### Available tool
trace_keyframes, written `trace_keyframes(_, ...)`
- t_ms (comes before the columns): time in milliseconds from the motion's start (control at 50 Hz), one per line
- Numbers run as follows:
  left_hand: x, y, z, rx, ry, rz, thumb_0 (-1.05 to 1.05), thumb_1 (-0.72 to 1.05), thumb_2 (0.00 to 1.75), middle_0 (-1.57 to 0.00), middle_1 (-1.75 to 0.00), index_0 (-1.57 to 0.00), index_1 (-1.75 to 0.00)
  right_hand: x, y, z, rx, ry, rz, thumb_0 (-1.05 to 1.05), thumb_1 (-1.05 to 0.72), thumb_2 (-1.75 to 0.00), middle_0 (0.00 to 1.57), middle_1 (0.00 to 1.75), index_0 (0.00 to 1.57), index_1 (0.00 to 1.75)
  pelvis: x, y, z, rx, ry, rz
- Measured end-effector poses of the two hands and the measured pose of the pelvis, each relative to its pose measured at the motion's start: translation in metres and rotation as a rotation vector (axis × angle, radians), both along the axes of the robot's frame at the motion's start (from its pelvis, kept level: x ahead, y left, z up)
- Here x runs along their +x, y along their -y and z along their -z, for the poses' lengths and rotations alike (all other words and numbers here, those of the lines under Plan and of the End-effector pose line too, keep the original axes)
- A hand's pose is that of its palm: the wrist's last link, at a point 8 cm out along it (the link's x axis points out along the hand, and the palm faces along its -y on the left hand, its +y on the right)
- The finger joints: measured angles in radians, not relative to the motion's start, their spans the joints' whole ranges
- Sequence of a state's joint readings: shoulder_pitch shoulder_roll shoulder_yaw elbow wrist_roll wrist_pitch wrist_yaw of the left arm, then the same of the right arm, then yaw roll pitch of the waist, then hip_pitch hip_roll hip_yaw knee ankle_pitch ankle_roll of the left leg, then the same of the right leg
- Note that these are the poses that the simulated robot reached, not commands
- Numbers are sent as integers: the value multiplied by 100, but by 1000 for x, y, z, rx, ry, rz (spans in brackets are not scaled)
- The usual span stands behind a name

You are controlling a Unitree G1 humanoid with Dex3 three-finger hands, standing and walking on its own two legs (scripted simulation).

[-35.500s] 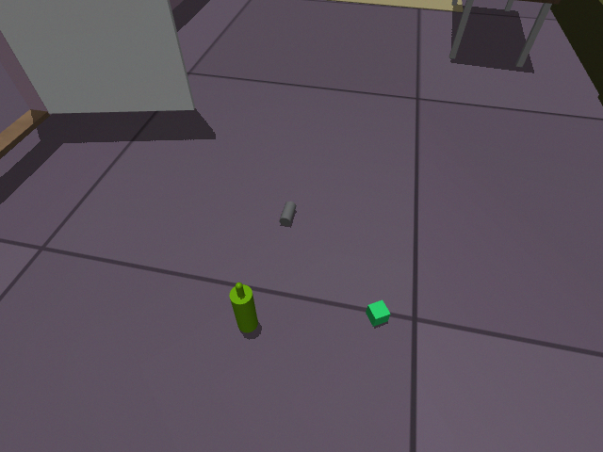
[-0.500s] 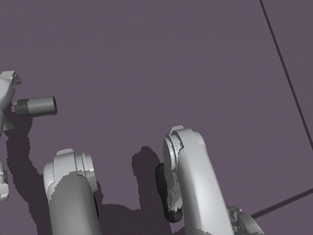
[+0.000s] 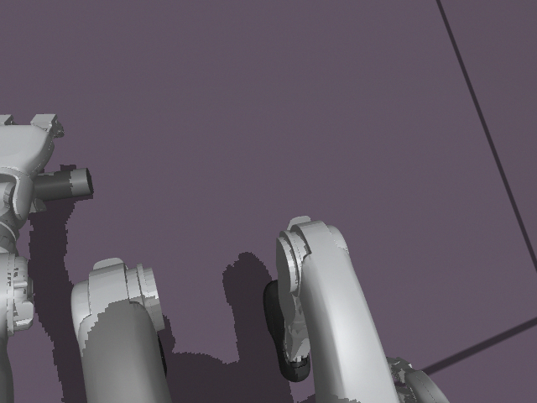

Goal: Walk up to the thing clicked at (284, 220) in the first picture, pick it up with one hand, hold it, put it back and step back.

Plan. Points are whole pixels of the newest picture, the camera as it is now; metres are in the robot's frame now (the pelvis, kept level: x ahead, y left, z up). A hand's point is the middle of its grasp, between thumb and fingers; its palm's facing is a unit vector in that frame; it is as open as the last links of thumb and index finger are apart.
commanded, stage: approach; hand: left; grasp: from above
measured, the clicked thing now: (58, 185) +0.49 +0.26 -0.30
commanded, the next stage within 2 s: close in in 0.34 s
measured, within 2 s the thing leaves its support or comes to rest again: neither
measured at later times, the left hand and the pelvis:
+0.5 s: hand (11, 175) +0.47 +0.29 -0.17, palm faces -0.46 -0.06 -0.89, open 12.9 cm; pelvis +0.00 +0.00 +0.00, yaw +0 degrees
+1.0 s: hand (48, 180) +0.48 +0.26 -0.23, palm faces -0.42 -0.06 -0.91, open 13.5 cm; pelvis +0.00 +0.01 -0.02, yaw -3 degrees
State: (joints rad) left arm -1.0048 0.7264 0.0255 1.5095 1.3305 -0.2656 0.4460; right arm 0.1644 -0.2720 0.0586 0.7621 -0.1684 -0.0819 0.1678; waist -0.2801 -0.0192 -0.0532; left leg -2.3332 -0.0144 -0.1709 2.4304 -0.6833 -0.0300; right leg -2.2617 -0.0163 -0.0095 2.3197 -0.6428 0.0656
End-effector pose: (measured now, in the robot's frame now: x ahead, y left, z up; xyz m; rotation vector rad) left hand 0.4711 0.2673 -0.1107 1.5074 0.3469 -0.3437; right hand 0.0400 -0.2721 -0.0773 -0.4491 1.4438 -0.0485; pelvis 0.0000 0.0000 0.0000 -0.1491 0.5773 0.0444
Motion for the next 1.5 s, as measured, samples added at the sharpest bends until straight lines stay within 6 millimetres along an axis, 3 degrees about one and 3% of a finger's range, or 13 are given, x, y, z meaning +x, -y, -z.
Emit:
trace_keyframes(100, 21, 20, 0, 0, 36, 2, 0, -28, 81, -30, -79, -31, -78, -8, 2, -5, -19, 10, 7, 0, -90, -89, 20, 30, 21, 30, -1, 0, 2, -5, -5, 7)
trace_keyframes(200, 31, 26, 7, 23, 41, -50, 0, -28, 81, -29, -80, -30, -79, -21, 0, -5, -7, -9, 24, 0, -90, -89, 20, 30, 21, 30, 0, -1, 4, -6, -8, 14)
trace_keyframes(360, 13, -2, 14, 51, -9, -150, 0, -29, 82, -29, -80, -29, -79, -32, -7, 6, 65, -55, 40, 0, -90, -89, 20, 30, 21, 30, 3, 1, 6, 3, -8, 13)
trace_keyframes(460, 4, -21, 5, 43, -34, -156, 0, -31, 82, -28, -82, -29, -81, -20, -7, 11, 75, -50, 20, 0, -91, -89, 20, 30, 21, 30, 3, 2, 4, 5, -4, 6)
trace_keyframes(540, 2, -20, 2, 27, -52, -107, 0, -33, 83, -26, -84, -28, -83, -8, -3, 8, 51, -34, 0, 0, -91, -89, 20, 30, 21, 30, 2, 1, 2, -1, 1, 4)
trace_keyframes(660, -3, -4, 18, -24, -79, -23, 0, -34, 83, -23, -88, -25, -85, 6, 2, -4, -8, 11, -32, 0, -91, -89, 20, 30, 21, 30, 0, -2, 3, -17, 18, 7)
trace_keyframes(760, -2, 4, 32, -51, -27, 8, 0, -34, 83, -21, -90, -24, -87, 4, 5, -11, -42, 11, -50, 0, -91, -89, 20, 30, 21, 30, -1, -3, 8, -24, 33, 10)
trace_keyframes(1140, 21, -3, 75, -10, -9, -141, 0, -40, 91, -14, -92, -16, -90, -37, -22, 5, 62, -98, -66, 0, -90, -89, 20, 30, 21, 30, 7, -7, 29, -52, 40, 37)
trace_keyframes(1320, 15, -8, 88, -28, -56, -129, 0, -41, 93, -15, -93, -15, -92, -33, -27, 6, 92, -128, -106, 0, -90, -90, 20, 30, 21, 30, 10, -7, 30, -61, 60, 40)
trace_keyframes(1500, 11, -3, 88, -54, -15, -69, 0, -39, 93, -18, -89, -17, -90, -23, -20, 0, 52, -95, -160, 0, -90, -90, 20, 30, 21, 30, 6, -8, 33, -74, 95, 47)
